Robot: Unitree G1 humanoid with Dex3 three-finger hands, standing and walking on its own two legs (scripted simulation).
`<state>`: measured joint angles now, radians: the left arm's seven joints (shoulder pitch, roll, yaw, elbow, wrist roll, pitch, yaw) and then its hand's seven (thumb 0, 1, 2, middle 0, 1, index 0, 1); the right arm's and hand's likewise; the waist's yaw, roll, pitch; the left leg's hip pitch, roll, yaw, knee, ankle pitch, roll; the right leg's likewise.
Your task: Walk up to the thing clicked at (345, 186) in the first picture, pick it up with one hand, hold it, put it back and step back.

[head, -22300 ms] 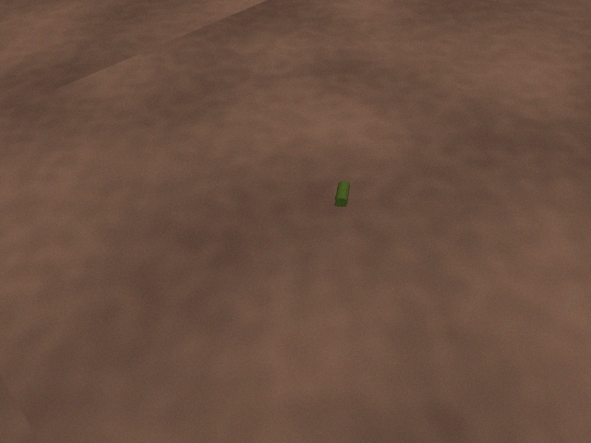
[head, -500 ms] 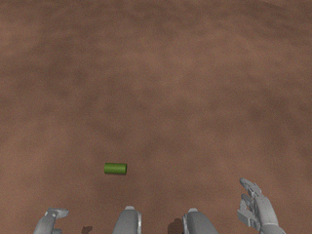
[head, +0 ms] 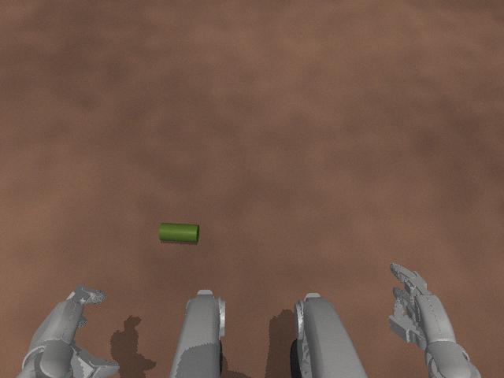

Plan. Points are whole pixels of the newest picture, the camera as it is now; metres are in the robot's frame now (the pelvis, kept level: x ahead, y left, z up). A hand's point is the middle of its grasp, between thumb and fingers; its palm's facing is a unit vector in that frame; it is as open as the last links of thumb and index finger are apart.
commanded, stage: rise first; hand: left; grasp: from above
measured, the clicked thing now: (179, 232) +0.49 +0.24 -0.56
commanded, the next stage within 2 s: none
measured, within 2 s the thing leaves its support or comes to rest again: neither
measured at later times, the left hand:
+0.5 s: hand (126, 270) +0.33 +0.31 -0.31, palm faces -0.51 -0.23 -0.83, open 12.8 cm
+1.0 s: hand (139, 251) +0.39 +0.31 -0.39, palm faces -0.47 -0.02 -0.88, open 12.8 cm
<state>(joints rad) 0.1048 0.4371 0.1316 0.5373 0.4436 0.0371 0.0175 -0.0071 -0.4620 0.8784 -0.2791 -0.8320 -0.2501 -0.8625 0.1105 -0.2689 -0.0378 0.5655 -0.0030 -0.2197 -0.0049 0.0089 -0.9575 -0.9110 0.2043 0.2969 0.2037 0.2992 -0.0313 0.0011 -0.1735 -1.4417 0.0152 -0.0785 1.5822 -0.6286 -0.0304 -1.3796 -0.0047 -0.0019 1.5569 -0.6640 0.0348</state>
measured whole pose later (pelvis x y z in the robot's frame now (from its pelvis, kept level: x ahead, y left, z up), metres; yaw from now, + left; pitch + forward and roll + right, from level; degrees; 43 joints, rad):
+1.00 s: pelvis -0.05 +0.01 -0.24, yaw -7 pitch +32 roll -9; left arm -0.81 0.81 0.15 1.30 1.29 -0.38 0.31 0.00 -0.26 0.81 -0.32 -0.69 -0.30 -0.71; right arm 0.09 -0.26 0.01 0.75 -0.13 0.01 0.12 0.00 -0.90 -0.90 0.20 0.30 0.20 0.30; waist -0.15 -0.02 -0.06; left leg -2.28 -0.02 -0.17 2.36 -0.66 -0.03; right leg -2.16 0.04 -0.03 2.29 -0.71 0.06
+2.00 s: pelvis -0.04 +0.01 -0.26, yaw -9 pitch +33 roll -10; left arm -0.92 0.89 0.16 1.43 1.35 -0.37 0.39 0.00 -0.37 0.87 -0.24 -0.85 -0.24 -0.86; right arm 0.10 -0.26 0.08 0.75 -0.18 0.01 0.14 0.00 -0.92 -0.90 0.20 0.30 0.20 0.30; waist -0.22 -0.04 -0.02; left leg -2.34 -0.01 -0.21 2.45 -0.70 -0.04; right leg -2.23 0.06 -0.06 2.36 -0.73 0.07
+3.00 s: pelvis -0.05 +0.02 -0.26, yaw -10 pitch +32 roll -12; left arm -0.97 0.93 0.12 1.44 1.36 -0.37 0.36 0.00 -0.45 0.94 -0.19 -0.92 -0.18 -0.93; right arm 0.11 -0.27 0.12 0.71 -0.16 0.01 0.15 0.00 -0.92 -0.90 0.20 0.30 0.20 0.30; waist -0.25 -0.04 -0.01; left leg -2.35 -0.02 -0.21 2.46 -0.68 -0.02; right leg -2.21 0.05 -0.07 2.34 -0.71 0.06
